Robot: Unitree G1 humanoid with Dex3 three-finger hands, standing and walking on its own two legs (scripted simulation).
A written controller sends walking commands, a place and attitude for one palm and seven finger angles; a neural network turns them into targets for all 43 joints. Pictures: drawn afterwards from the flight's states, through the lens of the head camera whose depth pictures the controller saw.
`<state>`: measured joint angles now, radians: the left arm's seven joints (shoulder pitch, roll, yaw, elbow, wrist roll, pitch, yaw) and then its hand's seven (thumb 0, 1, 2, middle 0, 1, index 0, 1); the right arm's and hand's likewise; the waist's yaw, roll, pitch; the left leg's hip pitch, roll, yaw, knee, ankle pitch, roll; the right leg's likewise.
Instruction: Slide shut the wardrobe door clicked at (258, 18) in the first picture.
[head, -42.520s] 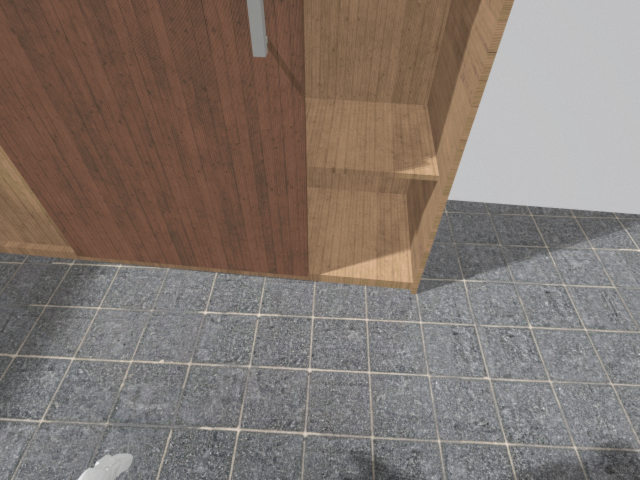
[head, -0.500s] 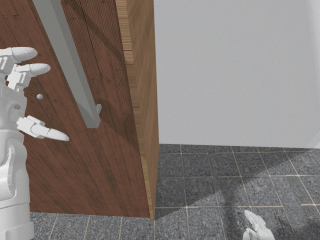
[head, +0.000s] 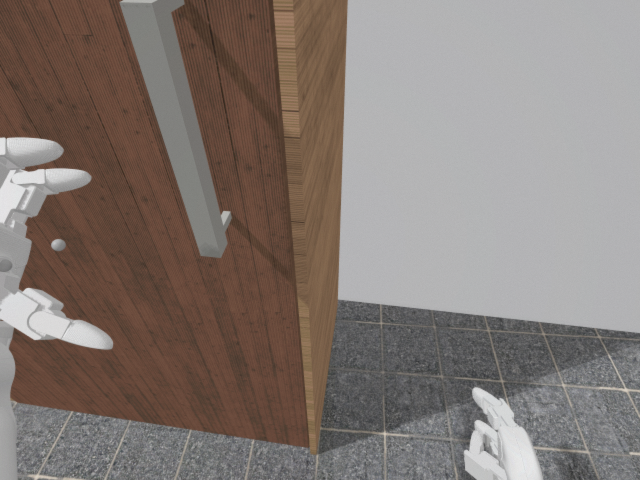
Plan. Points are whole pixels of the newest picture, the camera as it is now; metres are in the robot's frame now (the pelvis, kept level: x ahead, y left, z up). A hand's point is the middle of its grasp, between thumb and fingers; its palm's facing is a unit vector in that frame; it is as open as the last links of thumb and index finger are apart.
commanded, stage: draw the hand back to the body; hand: left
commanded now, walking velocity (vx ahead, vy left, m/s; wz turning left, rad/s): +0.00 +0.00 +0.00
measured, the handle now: (196, 142) +0.37 +0.19 +0.27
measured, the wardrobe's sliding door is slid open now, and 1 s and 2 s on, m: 0.00 0.00 0.00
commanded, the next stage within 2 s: step back with the hand held close in 1.54 s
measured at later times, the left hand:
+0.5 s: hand (76, 300) +0.20 +0.25 +0.21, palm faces +0.15 -0.98 -0.15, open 14.5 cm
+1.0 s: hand (82, 311) +0.20 +0.26 +0.18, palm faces +0.45 -0.81 -0.37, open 10.4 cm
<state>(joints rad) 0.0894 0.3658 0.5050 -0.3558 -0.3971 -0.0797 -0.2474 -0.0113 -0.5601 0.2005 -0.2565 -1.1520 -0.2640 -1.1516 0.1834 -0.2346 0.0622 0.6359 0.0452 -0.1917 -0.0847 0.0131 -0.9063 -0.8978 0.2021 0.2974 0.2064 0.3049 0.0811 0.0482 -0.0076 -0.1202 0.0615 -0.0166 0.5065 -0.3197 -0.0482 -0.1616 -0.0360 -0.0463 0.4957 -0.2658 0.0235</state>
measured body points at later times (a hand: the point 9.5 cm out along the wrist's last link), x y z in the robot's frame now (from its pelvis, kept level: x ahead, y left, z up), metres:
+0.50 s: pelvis -0.01 +0.00 +0.00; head -0.06 -0.02 +0.45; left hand +0.18 +0.30 +0.22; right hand +0.22 -0.20 -0.04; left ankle -0.02 +0.15 -0.74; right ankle +0.00 -0.13 -0.74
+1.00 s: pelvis -0.01 +0.01 +0.01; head -0.03 -0.01 +0.45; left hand +0.17 +0.30 +0.20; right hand +0.15 -0.23 -0.09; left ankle -0.02 +0.15 -0.74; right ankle +0.00 -0.13 -0.74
